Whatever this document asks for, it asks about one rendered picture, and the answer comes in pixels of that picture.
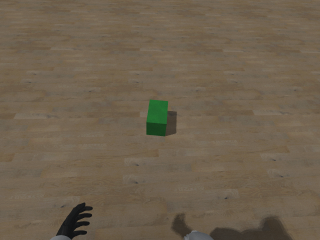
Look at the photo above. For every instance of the left robot hand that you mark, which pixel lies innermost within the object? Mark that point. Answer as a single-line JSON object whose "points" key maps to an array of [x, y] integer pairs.
{"points": [[70, 223]]}

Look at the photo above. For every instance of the carton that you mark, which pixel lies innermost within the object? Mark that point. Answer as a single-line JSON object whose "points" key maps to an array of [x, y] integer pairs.
{"points": [[156, 122]]}

